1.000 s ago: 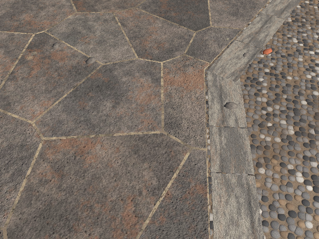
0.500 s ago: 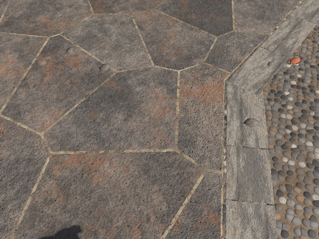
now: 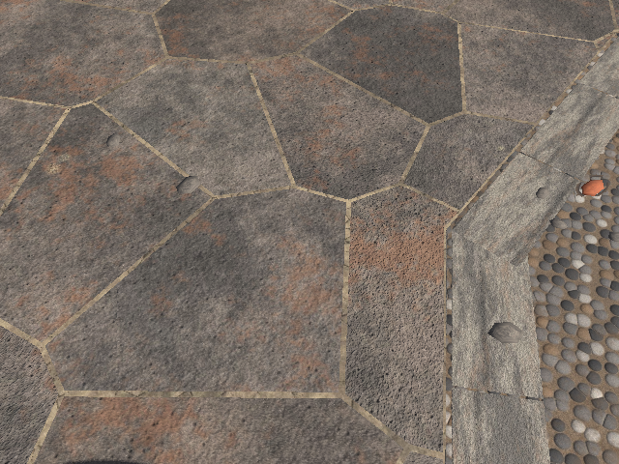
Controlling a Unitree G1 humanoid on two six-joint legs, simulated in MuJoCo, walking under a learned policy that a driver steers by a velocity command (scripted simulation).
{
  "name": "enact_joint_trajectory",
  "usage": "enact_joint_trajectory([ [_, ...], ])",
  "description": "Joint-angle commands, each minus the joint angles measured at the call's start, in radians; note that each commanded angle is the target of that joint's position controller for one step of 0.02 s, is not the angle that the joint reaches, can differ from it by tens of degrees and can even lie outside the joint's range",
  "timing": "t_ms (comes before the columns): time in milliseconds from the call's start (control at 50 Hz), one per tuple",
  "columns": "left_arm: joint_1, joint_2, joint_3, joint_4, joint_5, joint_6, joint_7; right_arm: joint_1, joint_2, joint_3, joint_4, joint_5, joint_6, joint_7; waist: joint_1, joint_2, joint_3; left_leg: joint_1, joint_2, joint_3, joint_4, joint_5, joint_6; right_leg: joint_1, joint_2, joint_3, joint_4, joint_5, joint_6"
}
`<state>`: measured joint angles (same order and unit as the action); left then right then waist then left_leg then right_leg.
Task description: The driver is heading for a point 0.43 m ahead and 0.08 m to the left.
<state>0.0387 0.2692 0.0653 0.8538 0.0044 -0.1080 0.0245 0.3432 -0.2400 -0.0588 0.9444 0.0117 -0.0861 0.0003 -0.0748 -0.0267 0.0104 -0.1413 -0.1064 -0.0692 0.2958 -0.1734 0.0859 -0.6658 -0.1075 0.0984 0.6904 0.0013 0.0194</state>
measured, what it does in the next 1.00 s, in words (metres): walks ahead, turning left: right foot, then left foot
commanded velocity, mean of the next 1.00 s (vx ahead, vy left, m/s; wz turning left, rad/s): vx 0.30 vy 0.00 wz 0.33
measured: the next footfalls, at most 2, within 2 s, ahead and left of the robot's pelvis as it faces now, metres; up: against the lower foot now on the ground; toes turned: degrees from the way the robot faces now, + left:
right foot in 0.16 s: +0.28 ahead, -0.15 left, +0.00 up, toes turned +9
left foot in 0.64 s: +0.45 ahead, +0.16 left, +0.00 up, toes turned +20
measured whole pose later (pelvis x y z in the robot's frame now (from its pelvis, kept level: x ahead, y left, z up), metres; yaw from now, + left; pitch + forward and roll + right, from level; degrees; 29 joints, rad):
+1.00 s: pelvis +0.38 +0.03 -0.02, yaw +20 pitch +1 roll +1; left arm 0.19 0.25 0.04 0.92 0.02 0.01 0.03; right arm 0.14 -0.22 -0.04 0.81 -0.02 -0.01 0.00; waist 0.01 -0.01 0.00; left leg -0.36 -0.05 0.04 0.50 -0.16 0.04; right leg -0.31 -0.07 0.01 0.58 -0.30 0.03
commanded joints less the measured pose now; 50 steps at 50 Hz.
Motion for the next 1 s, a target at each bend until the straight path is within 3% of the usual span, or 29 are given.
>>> enact_joint_trajectory([
  [20,-0.084,0.043,0.002,-0.073,-0.01,-0.012,-0.012,-0.001,-0.172,-0.038,-0.064,0.011,-0.006,-0.016,0.008,0.097,0.028,-0.144,0.226,-0.188,-0.109,0.017,0.135,0.15,0.066,-0.047,-0.128,0.104,0.019],
  [100,-0.125,0.09,0.009,-0.109,-0.02,-0.031,-0.031,0.031,-0.173,-0.043,-0.067,0.015,0.01,-0.023,0.012,0.11,0.012,-0.021,0.265,-0.288,0.009,-0.005,0.119,0.193,0.084,-0.02,-0.234,0.001,0.008],
  [140,-0.035,0.121,0.022,-0.093,-0.022,-0.044,-0.033,0.009,-0.167,-0.043,-0.086,0.01,0.019,-0.025,0.071,0.142,-0.023,-0.01,0.25,-0.317,0.1,0.055,0.095,0.326,0.092,-0.037,-0.281,-0.072,-0.021],
  [160,0.087,0.159,0.039,-0.068,-0.012,-0.05,-0.028,-0.005,-0.131,-0.031,-0.104,0.005,0.017,-0.023,0.128,0.132,-0.104,-0.059,0.195,-0.287,0.237,0.101,0.065,0.513,0.055,-0.017,-0.279,-0.087,-0.06],
  [180,0.269,0.227,0.056,-0.047,-0.001,-0.05,-0.019,-0.007,-0.069,-0.01,-0.132,-0.011,0.013,-0.018,0.196,0.013,-0.262,-0.197,0.119,-0.179,0.539,-0.032,0.022,0.784,-0.132,0.149,-0.253,-0.124,-0.125],
  [200,0.341,0.294,0.073,-0.016,0.01,-0.032,-0.023,0.124,-0.021,0.004,-0.169,0.023,-0.002,-0.015,0.125,-0.337,-0.353,-0.559,0.003,-0.058,0.832,-0.429,-0.028,1.058,-0.34,0.614,-0.356,-0.323,-0.277],
  [220,0.306,0.186,0.049,-0.039,-0.001,-0.028,-0.028,0.12,-0.135,-0.015,-0.146,0.039,-0.003,-0.018,0.139,-0.23,-0.289,-0.671,0.093,-0.105,0.976,-0.403,-0.033,1.014,-0.332,0.653,-0.383,-0.467,-0.262],
  [240,0.255,0.117,0.031,-0.057,-0.006,-0.024,-0.027,0.028,-0.182,-0.029,-0.16,0.033,0.003,-0.018,0.157,-0.122,-0.173,-0.695,0.129,-0.092,1.004,-0.304,-0.036,0.897,-0.286,0.472,-0.389,-0.417,-0.216],
  [260,0.201,0.103,0.023,-0.064,0.0,-0.019,-0.028,-0.015,-0.167,-0.031,-0.167,0.023,0.01,-0.02,0.136,-0.044,-0.107,-0.65,0.166,-0.068,0.987,-0.224,-0.045,0.769,-0.237,0.339,-0.411,-0.287,-0.191],
  [300,0.15,0.075,0.014,-0.056,0.01,-0.013,-0.029,-0.044,-0.134,-0.037,-0.188,0.016,0.02,-0.012,0.097,-0.061,-0.034,-0.589,0.216,-0.062,0.913,-0.143,-0.05,0.619,-0.172,0.179,-0.467,-0.144,-0.174],
  [340,0.158,0.084,0.02,-0.041,0.006,-0.019,-0.03,-0.051,-0.093,-0.03,-0.211,0.023,0.034,-0.003,0.087,-0.076,-0.022,-0.575,0.234,-0.036,0.879,-0.111,-0.058,0.579,-0.157,0.086,-0.509,-0.062,-0.188],
  [380,0.171,0.108,0.03,-0.028,0.002,-0.023,-0.026,-0.084,-0.084,-0.028,-0.24,0.017,0.042,-0.001,0.084,-0.051,-0.011,-0.607,0.242,-0.034,0.824,-0.06,-0.071,0.578,-0.164,0.019,-0.531,0.026,-0.205],
  [440,0.17,0.133,0.035,-0.015,0.003,-0.011,-0.017,-0.137,-0.063,-0.017,-0.272,0.003,0.038,0.004,0.078,-0.034,0.008,-0.549,0.212,0.003,0.617,0.051,-0.085,0.545,-0.133,-0.11,-0.507,0.319,-0.203],
  [480,0.175,0.144,0.035,-0.012,-0.004,0.0,-0.011,-0.199,-0.044,-0.006,-0.29,-0.002,0.031,0.017,0.097,-0.044,0.004,-0.45,0.18,0.061,0.457,0.16,-0.08,0.516,-0.099,-0.188,-0.489,0.377,-0.184],
  [560,0.223,0.181,0.039,0.017,-0.03,0.018,-0.01,-0.271,-0.075,-0.012,-0.328,-0.005,0.03,0.039,0.106,-0.073,-0.026,-0.371,0.142,0.076,0.301,0.155,-0.045,0.621,-0.14,-0.176,-0.405,0.407,-0.16],
  [600,0.2,0.198,0.043,0.021,-0.042,0.028,-0.006,-0.195,-0.117,-0.03,-0.31,-0.015,0.027,0.039,0.046,-0.079,-0.068,-0.247,0.106,0.094,0.2,0.162,-0.006,0.649,-0.131,-0.181,-0.281,0.469,-0.127],
  [620,0.218,0.181,0.038,0.028,-0.039,0.03,-0.007,-0.109,-0.159,-0.049,-0.278,-0.021,0.026,0.032,0.007,-0.046,-0.118,-0.099,0.083,0.105,0.138,0.269,0.021,0.621,-0.088,-0.206,-0.148,0.448,-0.095],
  [640,0.258,0.141,0.021,0.014,-0.008,0.026,-0.008,-0.028,-0.24,-0.069,-0.267,-0.033,0.03,0.016,-0.007,0.057,-0.213,0.132,0.215,-0.023,0.199,0.714,0.068,0.472,-0.026,-0.241,0.063,0.187,-0.041],
  [660,0.377,0.045,-0.019,0.007,0.024,0.019,-0.025,-0.032,-0.273,-0.057,-0.281,-0.058,0.039,0.004,0.06,0.284,-0.35,0.444,0.503,-0.358,0.273,1.123,0.272,0.15,0.093,-0.204,0.422,-0.662,0.027],
  [680,0.418,0.081,-0.016,0.048,-0.004,0.023,-0.036,-0.017,-0.188,-0.03,-0.277,-0.039,0.043,0.012,0.038,0.215,-0.499,0.416,0.535,-0.429,0.228,0.987,0.323,0.168,0.067,-0.019,0.512,-0.754,0.029],
  [700,0.321,0.134,-0.001,0.026,-0.034,0.036,-0.036,-0.068,-0.152,-0.022,-0.275,-0.026,0.045,0.021,0.028,0.155,-0.373,0.314,0.462,-0.326,0.185,0.839,0.279,0.113,0.038,-0.026,0.525,-0.707,0.031],
  [720,0.252,0.125,-0.003,0.009,-0.031,0.049,-0.026,-0.137,-0.132,-0.015,-0.273,-0.015,0.043,0.023,0.045,0.108,-0.26,0.203,0.408,-0.259,0.15,0.694,0.227,0.074,0.015,-0.044,0.478,-0.652,0.033],
  [760,0.24,0.125,0.004,0.016,-0.01,0.088,-0.002,-0.233,-0.129,-0.014,-0.273,-0.026,0.045,0.021,0.1,0.099,-0.162,-0.053,0.357,-0.184,0.067,0.497,0.177,0.187,-0.009,-0.046,0.369,-0.552,0.043],
  [820,0.284,0.082,-0.003,0.038,-0.004,0.114,0.017,-0.279,-0.134,-0.021,-0.263,-0.043,0.047,0.012,0.13,0.142,-0.155,-0.2,0.318,-0.115,0.004,0.331,0.171,0.336,0.02,-0.079,0.218,-0.464,0.049],
  [900,0.233,0.075,-0.006,0.038,0.001,0.122,0.017,-0.282,-0.113,-0.014,-0.231,-0.035,0.057,-0.006,0.112,0.156,-0.141,-0.241,0.296,-0.107,-0.036,-0.044,0.134,0.432,0.035,-0.091,0.026,-0.304,0.023],
  [940,0.24,0.063,-0.008,0.048,0.015,0.119,0.009,-0.284,-0.091,-0.005,-0.212,-0.025,0.064,-0.008,0.131,0.141,-0.103,-0.295,0.26,-0.09,-0.03,-0.261,0.078,0.522,0.057,-0.118,-0.121,-0.206,-0.004],
  [960,0.236,0.069,-0.009,0.046,0.028,0.118,0.005,-0.248,-0.067,0.002,-0.189,-0.025,0.064,-0.008,0.129,0.117,-0.075,-0.317,0.23,-0.079,-0.019,-0.343,0.028,0.548,0.041,-0.097,-0.189,-0.173,-0.023],
  [980,0.224,0.109,-0.006,0.032,0.033,0.115,0.007,-0.221,-0.059,0.005,-0.175,-0.029,0.064,-0.008,0.107,0.06,-0.029,-0.327,0.189,-0.053,0.039,-0.364,-0.02,0.521,-0.031,-0.015,-0.266,-0.191,-0.054],
  [1000,0.18,0.166,0.008,0.036,0.015,0.114,0.011,-0.173,-0.06,-0.001,-0.173,-0.026,0.062,-0.008,0.041,-0.078,0.006,-0.261,0.122,0.023,0.067,-0.274,-0.055,0.389,-0.053,0.001,-0.287,-0.373,-0.089],
])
